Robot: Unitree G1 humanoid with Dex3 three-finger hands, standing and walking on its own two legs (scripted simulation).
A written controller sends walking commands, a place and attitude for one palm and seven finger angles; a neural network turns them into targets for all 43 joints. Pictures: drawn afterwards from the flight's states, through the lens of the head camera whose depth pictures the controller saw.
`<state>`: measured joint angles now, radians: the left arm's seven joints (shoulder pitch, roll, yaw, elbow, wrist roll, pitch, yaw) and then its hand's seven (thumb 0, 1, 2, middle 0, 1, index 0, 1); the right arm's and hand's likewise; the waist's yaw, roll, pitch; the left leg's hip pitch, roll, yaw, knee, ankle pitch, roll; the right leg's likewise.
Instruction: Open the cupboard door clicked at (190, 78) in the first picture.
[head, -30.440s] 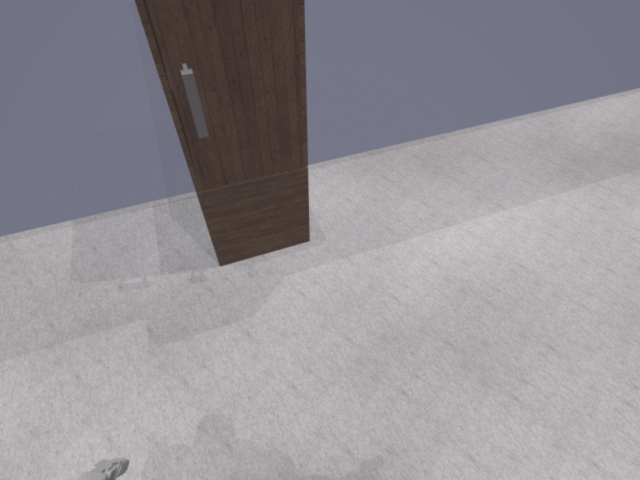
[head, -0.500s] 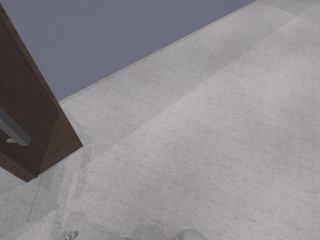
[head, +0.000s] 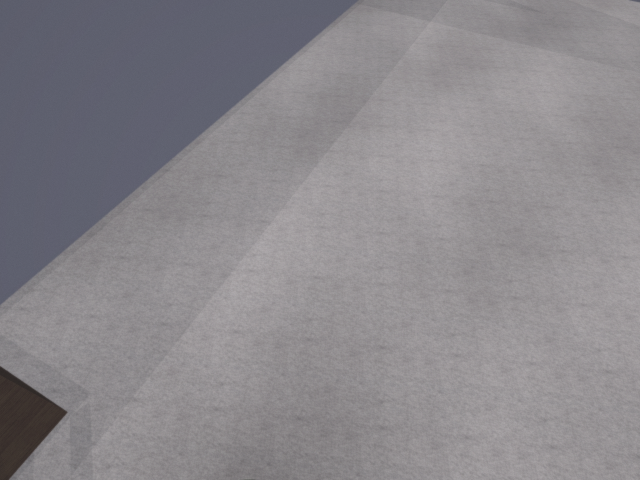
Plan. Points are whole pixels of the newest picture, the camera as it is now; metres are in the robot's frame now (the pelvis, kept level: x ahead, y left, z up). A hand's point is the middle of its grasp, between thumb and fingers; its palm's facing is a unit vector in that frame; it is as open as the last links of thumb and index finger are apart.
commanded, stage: walk to a spot facing it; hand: left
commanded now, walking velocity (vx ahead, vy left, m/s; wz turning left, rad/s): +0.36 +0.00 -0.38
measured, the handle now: out of the picture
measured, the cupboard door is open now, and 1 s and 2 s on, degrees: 49 49 49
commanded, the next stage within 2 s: turn to face it in 1.08 s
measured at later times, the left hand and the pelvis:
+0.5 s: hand (256, 367) +0.30 +0.11 -0.15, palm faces -0.13 -0.97 -0.19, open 7.2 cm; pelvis +0.21 -0.06 +0.02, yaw -9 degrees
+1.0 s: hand (317, 250) +0.54 +0.02 -0.15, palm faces -0.16 -0.97 -0.20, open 7.3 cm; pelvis +0.44 -0.14 +0.01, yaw -12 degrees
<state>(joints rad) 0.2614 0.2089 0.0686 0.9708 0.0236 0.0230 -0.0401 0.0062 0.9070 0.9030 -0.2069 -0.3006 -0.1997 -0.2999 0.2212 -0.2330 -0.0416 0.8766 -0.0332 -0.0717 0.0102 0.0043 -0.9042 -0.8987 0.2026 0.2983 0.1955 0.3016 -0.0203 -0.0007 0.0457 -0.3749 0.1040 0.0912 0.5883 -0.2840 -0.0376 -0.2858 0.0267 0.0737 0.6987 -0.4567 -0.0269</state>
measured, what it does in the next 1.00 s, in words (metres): walks ahead: right foot, then left foot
